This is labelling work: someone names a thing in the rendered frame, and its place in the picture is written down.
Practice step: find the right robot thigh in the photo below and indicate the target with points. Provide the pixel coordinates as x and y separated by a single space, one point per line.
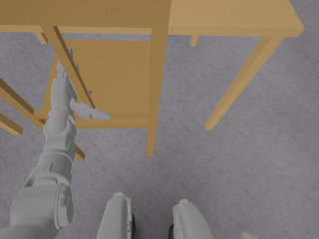
191 222

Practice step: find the table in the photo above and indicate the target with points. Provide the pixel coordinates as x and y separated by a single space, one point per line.
272 20

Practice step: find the robot left upper arm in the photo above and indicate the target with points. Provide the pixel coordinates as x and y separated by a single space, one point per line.
40 212

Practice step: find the chair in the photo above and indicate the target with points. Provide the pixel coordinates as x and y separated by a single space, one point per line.
123 75

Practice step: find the left robot forearm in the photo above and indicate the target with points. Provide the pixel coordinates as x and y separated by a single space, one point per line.
57 157

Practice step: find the left robot hand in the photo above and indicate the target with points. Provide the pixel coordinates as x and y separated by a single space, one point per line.
62 91

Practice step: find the left robot shin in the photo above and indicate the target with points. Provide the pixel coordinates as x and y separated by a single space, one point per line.
129 225

